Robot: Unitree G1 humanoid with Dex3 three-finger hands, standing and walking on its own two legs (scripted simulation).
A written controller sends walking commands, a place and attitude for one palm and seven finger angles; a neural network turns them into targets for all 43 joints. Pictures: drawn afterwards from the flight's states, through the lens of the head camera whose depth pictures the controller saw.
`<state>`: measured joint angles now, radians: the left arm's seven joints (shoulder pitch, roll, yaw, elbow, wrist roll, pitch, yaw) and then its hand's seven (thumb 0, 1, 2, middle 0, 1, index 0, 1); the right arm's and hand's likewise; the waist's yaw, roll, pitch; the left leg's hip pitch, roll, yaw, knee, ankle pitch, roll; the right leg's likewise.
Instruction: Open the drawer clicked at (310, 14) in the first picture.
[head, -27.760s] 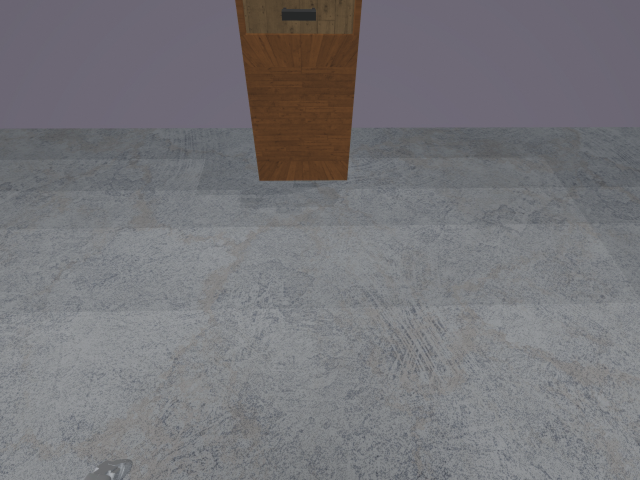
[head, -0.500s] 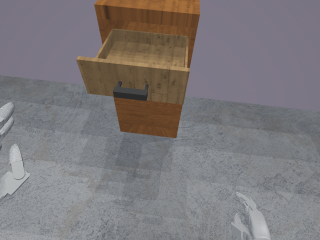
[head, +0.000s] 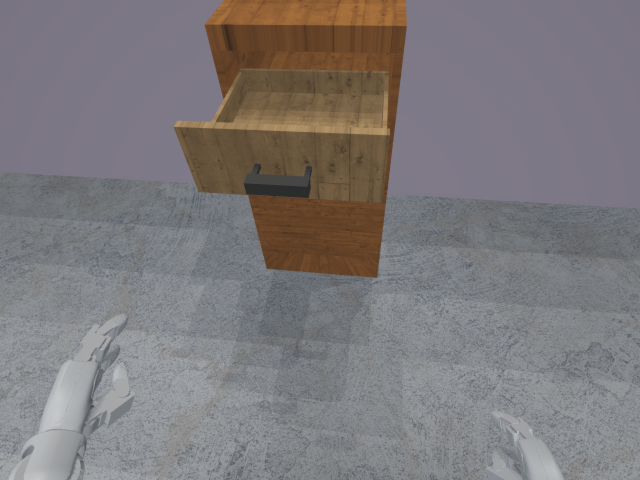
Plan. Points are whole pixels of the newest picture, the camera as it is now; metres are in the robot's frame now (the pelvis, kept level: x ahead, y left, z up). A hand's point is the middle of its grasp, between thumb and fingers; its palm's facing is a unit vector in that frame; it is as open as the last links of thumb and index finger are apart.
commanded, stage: let the arm hang, fingers relaxed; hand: left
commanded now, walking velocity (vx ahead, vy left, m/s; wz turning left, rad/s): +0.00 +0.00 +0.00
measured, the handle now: (280, 177) +0.61 +0.11 +0.01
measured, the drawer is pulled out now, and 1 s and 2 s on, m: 0.30 0.30 0.30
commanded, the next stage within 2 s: look to check the result in 0.98 s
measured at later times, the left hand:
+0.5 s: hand out of the picture -0.01 +0.21 -0.16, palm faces -0.02 -0.96 -0.29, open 7.3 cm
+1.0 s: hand out of the picture +0.10 +0.19 -0.15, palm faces -0.04 -0.96 -0.29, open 7.4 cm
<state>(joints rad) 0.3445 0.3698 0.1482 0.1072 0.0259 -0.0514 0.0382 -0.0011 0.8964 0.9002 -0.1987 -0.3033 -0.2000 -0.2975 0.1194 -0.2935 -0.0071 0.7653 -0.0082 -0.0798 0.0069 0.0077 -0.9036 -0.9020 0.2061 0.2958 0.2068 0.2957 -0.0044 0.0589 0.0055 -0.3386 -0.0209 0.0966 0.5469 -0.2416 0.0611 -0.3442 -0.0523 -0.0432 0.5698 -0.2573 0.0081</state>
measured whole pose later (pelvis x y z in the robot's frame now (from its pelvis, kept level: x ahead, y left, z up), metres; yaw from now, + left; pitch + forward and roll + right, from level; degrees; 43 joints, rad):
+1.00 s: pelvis +0.01 -0.02 +0.02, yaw -1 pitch -1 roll +0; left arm 0.10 0.26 0.01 1.09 0.01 -0.01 0.01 0.00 0.90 0.90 -0.20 -0.30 -0.20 -0.30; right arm 0.13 -0.27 -0.01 1.11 -0.02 0.00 -0.01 0.00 -0.91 -0.90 0.20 0.30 0.20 0.29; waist -0.02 0.01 0.08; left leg -0.16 0.01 0.09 0.34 -0.16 0.02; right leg -0.16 -0.01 -0.05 0.35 -0.17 -0.01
